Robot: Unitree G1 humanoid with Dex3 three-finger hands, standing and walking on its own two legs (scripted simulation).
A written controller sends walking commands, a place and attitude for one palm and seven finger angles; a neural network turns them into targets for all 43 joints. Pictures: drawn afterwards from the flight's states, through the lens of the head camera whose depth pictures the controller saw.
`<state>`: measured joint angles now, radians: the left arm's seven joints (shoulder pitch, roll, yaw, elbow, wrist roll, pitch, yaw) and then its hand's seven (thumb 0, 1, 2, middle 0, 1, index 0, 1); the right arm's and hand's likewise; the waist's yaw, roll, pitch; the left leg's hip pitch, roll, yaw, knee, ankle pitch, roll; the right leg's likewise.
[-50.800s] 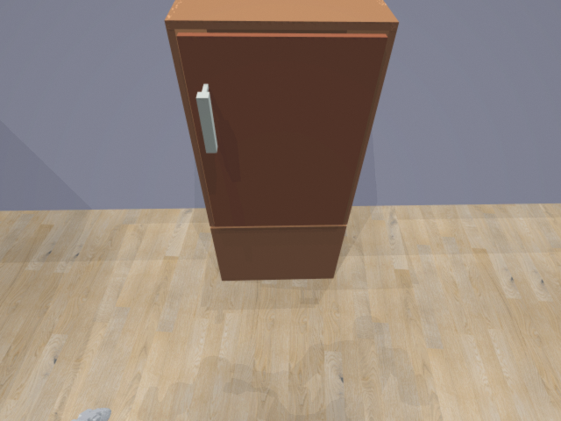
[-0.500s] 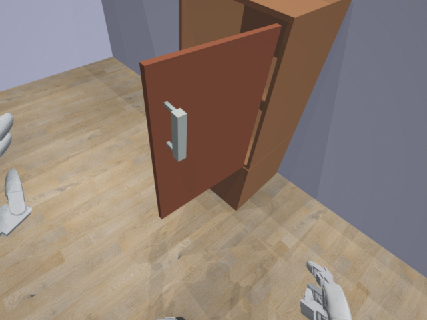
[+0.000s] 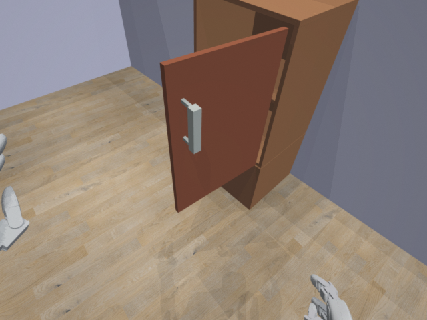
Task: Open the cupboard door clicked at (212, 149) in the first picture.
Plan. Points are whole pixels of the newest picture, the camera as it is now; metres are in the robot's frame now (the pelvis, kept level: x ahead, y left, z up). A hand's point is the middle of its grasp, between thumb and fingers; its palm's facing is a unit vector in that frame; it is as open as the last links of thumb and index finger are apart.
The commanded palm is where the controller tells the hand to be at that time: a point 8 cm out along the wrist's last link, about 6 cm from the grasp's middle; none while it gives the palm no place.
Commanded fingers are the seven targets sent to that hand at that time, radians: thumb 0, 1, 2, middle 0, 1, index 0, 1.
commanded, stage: stop stepping back and stand still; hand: left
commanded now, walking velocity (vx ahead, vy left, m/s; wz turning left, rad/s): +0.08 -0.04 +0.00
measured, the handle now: (189, 126) +0.57 +0.09 +0.04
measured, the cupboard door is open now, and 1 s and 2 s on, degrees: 85 85 85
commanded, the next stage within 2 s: let the arm hang, fingers relaxed in 0.20 s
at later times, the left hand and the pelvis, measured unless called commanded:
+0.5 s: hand out of the picture +0.13 +0.23 -0.11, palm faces +0.02 -0.94 -0.35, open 7.4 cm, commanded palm none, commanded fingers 0.00 0.90 0.90 -0.20 -0.30 -0.20 -0.30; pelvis -0.02 +0.00 +0.00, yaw +2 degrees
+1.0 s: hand out of the picture -0.07 +0.19 -0.16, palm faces +0.08 -0.97 -0.25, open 7.4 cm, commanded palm none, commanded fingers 0.00 0.90 0.90 -0.20 -0.30 -0.20 -0.30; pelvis -0.03 +0.00 +0.01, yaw +3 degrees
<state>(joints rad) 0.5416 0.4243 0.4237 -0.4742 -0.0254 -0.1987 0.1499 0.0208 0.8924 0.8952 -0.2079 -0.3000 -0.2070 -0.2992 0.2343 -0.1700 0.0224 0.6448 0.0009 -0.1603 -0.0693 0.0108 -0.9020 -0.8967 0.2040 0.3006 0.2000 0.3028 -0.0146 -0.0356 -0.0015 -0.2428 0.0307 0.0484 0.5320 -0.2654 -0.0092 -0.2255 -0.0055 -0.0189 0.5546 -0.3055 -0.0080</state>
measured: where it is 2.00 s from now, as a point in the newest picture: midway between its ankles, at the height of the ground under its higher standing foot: outside the picture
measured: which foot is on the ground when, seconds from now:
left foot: down 0.00-1.00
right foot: down 0.00-1.00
